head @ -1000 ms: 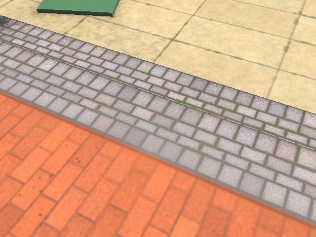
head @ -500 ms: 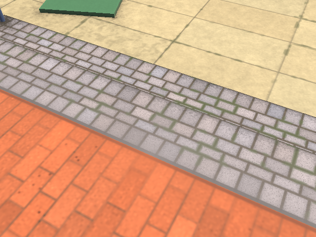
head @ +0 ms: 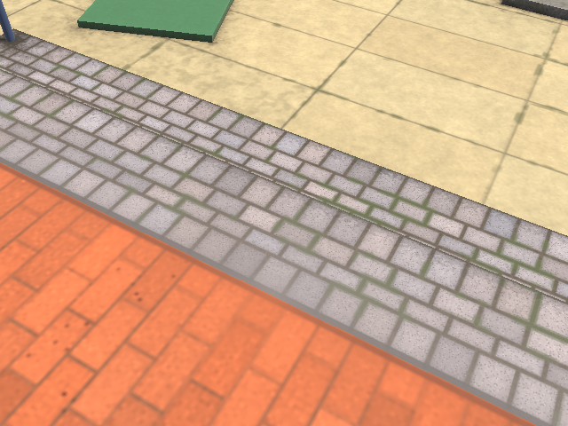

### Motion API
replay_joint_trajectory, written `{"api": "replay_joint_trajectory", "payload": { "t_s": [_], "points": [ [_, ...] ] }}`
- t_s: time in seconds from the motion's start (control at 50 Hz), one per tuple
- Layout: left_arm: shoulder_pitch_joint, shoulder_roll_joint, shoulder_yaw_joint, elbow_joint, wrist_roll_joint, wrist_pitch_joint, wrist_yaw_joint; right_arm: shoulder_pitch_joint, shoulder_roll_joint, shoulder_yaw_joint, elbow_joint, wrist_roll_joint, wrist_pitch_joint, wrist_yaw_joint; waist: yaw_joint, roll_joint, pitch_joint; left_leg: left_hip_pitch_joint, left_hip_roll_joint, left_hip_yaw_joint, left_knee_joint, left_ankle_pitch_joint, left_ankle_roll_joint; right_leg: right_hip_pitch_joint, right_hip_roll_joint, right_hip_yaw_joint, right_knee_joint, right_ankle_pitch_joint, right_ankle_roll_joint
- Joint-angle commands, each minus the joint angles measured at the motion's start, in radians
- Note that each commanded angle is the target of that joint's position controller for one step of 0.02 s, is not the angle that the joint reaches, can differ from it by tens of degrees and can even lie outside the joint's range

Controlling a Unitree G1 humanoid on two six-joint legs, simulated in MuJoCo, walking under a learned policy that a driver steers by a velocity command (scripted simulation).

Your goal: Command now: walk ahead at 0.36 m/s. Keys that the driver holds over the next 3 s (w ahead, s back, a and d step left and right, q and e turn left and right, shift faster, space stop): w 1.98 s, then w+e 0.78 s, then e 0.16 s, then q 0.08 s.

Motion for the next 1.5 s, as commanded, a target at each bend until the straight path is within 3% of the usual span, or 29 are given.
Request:
{"api": "replay_joint_trajectory", "payload": {
  "t_s": [0.02,0.04,0.06,0.14,0.2,0.3,0.34,0.38,0.4,0.42,0.44,0.48,0.54,0.66,0.78,0.86,0.9,0.94,0.96,0.98,1.0,1.02,1.04,1.08,1.14,1.2,1.4,1.46,1.5],
  "points": [
    [-0.229,0.02,-0.003,-0.141,-0.016,-0.035,-0.011,0.355,-0.13,-0.04,0.06,0.008,-0.027,-0.011,-0.182,0.261,0.178,0.351,0.246,-0.441,-0.368,-0.294,0.098,-0.581,0.019,-0.018,0.172,-0.165,-0.028],
    [-0.263,0.054,0.0,-0.17,0.023,-0.048,-0.017,0.385,-0.17,-0.055,0.069,0.008,-0.021,-0.01,-0.174,0.261,0.229,0.344,0.385,-0.606,-0.43,-0.285,0.144,-0.678,-0.002,-0.065,0.351,-0.14,-0.028],
    [-0.254,0.075,0.007,-0.164,0.039,-0.055,-0.026,0.324,-0.136,-0.047,0.05,0.002,-0.021,-0.011,-0.126,0.138,0.244,0.285,0.38,-0.571,-0.419,-0.218,0.152,-0.673,-0.048,-0.025,0.444,-0.08,-0.035],
    [-0.217,0.059,0.013,-0.149,0.026,-0.062,-0.057,0.192,-0.098,-0.029,0.006,0.007,-0.048,-0.012,-0.035,0.086,0.188,0.245,0.261,-0.307,-0.434,0.178,0.104,-0.598,-0.078,-0.038,0.491,0.109,-0.01],
    [-0.303,0.041,0.008,-0.192,0.024,-0.048,-0.057,0.225,-0.084,-0.016,0.022,0.008,-0.057,-0.012,-0.033,0.106,0.171,0.23,0.217,-0.179,-0.39,0.521,0.092,-0.584,-0.055,-0.091,0.433,0.17,0.002],
    [-0.471,0.038,-0.009,-0.275,0.008,-0.041,-0.055,0.216,-0.123,-0.012,0.023,0.007,-0.064,-0.017,-0.044,0.158,0.184,0.143,0.204,-0.101,-0.373,0.744,0.084,-0.363,-0.006,-0.156,0.131,0.236,-0.028],
    [-0.402,0.078,0.004,-0.264,0.007,-0.044,-0.041,0.194,-0.151,-0.017,0.024,0.009,-0.07,-0.018,0.001,0.157,0.133,0.177,0.221,-0.076,-0.26,1.016,0.069,-0.221,0.033,-0.165,0.088,0.223,-0.067],
    [-0.149,0.124,0.031,-0.183,0.004,-0.058,-0.026,0.166,-0.181,-0.026,0.02,0.014,-0.065,-0.019,0.113,0.133,-0.006,0.186,0.205,-0.043,0.044,1.13,0.042,0.047,0.067,-0.154,-0.004,0.254,-0.104],
    [-0.011,0.166,0.049,-0.14,0.019,-0.066,-0.018,0.162,-0.176,-0.025,0.012,0.016,-0.064,-0.015,0.162,0.117,-0.08,0.048,0.173,-0.032,0.258,0.927,0.034,0.258,-0.009,-0.078,-0.021,0.208,-0.125],
    [0.105,0.266,0.072,-0.13,0.046,-0.069,-0.014,0.215,-0.082,-0.008,-0.018,0.027,-0.06,-0.006,0.151,-0.057,-0.21,-0.191,0.07,0.015,0.632,0.355,0.013,0.481,-0.31,0.312,-0.06,0.016,-0.198],
    [0.067,0.276,0.075,-0.133,0.026,-0.056,-0.028,0.256,-0.084,-0.021,-0.02,0.041,-0.055,0.002,0.108,-0.142,-0.269,-0.38,-0.057,-0.07,0.893,-0.087,0.009,0.5,-0.449,0.742,-0.264,-0.056,-0.305],
    [-0.142,0.158,0.045,-0.164,-0.004,-0.066,-0.036,0.059,-0.133,-0.036,-0.08,0.011,-0.053,0.008,0.043,-0.005,0.003,-0.458,0.064,-0.097,0.849,0.095,0.026,0.202,-0.37,0.497,-0.343,-0.116,-0.246],
    [-0.145,0.063,0.01,-0.132,0.008,-0.092,-0.027,0.06,-0.076,-0.037,-0.078,-0.013,-0.026,0.02,-0.046,0.02,0.071,-0.314,0.122,-0.096,0.695,0.136,0.008,-0.016,-0.256,0.249,-0.385,0.169,-0.173],
    [0.002,0.104,0.002,-0.095,0.004,-0.106,-0.019,-0.154,-0.092,-0.045,-0.16,-0.01,0.008,0.037,-0.032,-0.016,0.127,-0.467,0.141,-0.025,0.477,0.287,-0.035,0.025,-0.204,0.102,-0.427,0.368,-0.158],
    [0.124,0.105,-0.01,-0.073,0.002,-0.107,-0.012,-0.392,-0.077,-0.032,-0.233,0.009,0.003,0.043,0.034,-0.039,0.135,-0.46,0.09,0.039,0.164,0.425,-0.044,0.158,-0.19,0.04,-0.399,0.568,-0.121],
    [0.162,0.12,-0.009,-0.054,0.017,-0.102,-0.001,-0.464,-0.093,-0.035,-0.266,0.008,-0.008,0.039,0.045,-0.046,0.141,-0.462,0.062,0.049,0.069,0.35,-0.01,0.305,-0.234,0.038,-0.333,0.706,-0.137],
    [0.13,0.135,-0.005,-0.056,0.02,-0.101,0.004,-0.413,-0.108,-0.044,-0.259,0.007,-0.016,0.031,0.006,-0.054,0.114,-0.354,0.023,0.064,0.025,0.268,0.024,0.328,-0.243,0.018,-0.242,0.916,-0.126],
    [0.097,0.157,0.001,-0.057,0.017,-0.096,0.004,-0.182,-0.139,-0.066,-0.184,0.005,-0.029,0.016,-0.093,-0.047,-0.002,-0.08,-0.038,0.086,-0.061,0.267,0.064,0.301,-0.213,-0.017,0.017,1.068,-0.1],
    [0.083,0.147,-0.003,-0.07,0.008,-0.097,0.002,-0.011,-0.186,-0.086,-0.133,-0.014,-0.038,0.005,-0.157,-0.028,-0.095,0.177,0.044,0.001,-0.073,0.28,0.1,0.137,-0.183,-0.033,0.23,0.877,-0.083],
    [0.126,0.066,-0.022,-0.108,-0.025,-0.098,-0.008,0.128,-0.29,-0.113,-0.12,-0.038,-0.04,-0.003,-0.165,0.14,-0.241,0.465,0.339,-0.391,-0.105,0.177,0.195,-0.169,-0.065,-0.099,0.603,0.39,-0.041],
    [0.172,0.093,-0.004,-0.1,-0.026,-0.094,-0.012,0.094,-0.295,-0.118,-0.116,-0.009,-0.024,0.013,-0.124,0.197,-0.295,0.511,0.455,-0.727,-0.236,0.193,0.282,-0.36,0.053,-0.013,0.826,-0.152,-0.037],
    [0.079,0.127,0.008,-0.12,-0.004,-0.087,-0.01,-0.016,-0.248,-0.105,-0.127,0.013,-0.019,0.02,-0.081,0.092,-0.138,0.375,0.406,-0.591,-0.261,0.118,0.244,-0.434,-0.023,0.048,0.846,-0.069,-0.047],
    [0.004,0.115,0.006,-0.143,0.004,-0.092,-0.015,-0.094,-0.184,-0.088,-0.142,0.018,-0.025,0.024,-0.062,0.05,-0.025,0.226,0.367,-0.47,-0.306,0.146,0.211,-0.436,-0.057,0.046,0.793,0.006,-0.045],
    [-0.018,0.083,0.009,-0.148,0.024,-0.076,-0.022,-0.125,-0.108,-0.064,-0.124,0.014,-0.039,0.017,0.0,0.046,0.059,0.052,0.276,-0.309,-0.361,0.256,0.14,-0.355,-0.11,0.041,0.673,0.068,-0.034],
    [-0.011,0.055,0.009,-0.148,0.032,-0.045,-0.039,-0.047,-0.12,-0.06,-0.089,0.014,-0.059,0.009,0.028,0.061,0.061,0.012,0.233,-0.206,-0.382,0.411,0.128,-0.327,-0.117,0.013,0.611,0.103,-0.008],
    [-0.147,0.072,0.011,-0.201,0.03,-0.031,-0.045,0.008,-0.149,-0.06,-0.076,0.015,-0.062,0.009,0.014,0.069,0.1,0.03,0.214,-0.158,-0.416,0.436,0.125,-0.435,-0.139,-0.013,0.516,0.203,0.016],
    [-0.482,0.073,-0.005,-0.325,0.015,-0.038,-0.046,0.176,-0.15,-0.046,-0.038,0.005,-0.054,-0.006,-0.07,0.097,0.138,0.26,0.23,-0.088,-0.371,0.663,0.111,-0.476,-0.087,-0.082,0.109,0.338,-0.002],
    [-0.462,0.087,0.003,-0.334,0.014,-0.052,-0.044,0.155,-0.169,-0.052,-0.035,-0.002,-0.048,-0.015,-0.039,0.1,0.129,0.316,0.252,-0.071,-0.286,0.839,0.102,-0.396,-0.054,-0.094,0.043,0.236,-0.044],
    [-0.281,0.115,0.022,-0.28,0.014,-0.063,-0.033,0.124,-0.192,-0.059,-0.037,-0.001,-0.043,-0.018,0.042,0.103,0.036,0.299,0.236,-0.044,-0.079,1.054,0.075,-0.16,0.011,-0.115,-0.009,0.183,-0.082]
  ]
}}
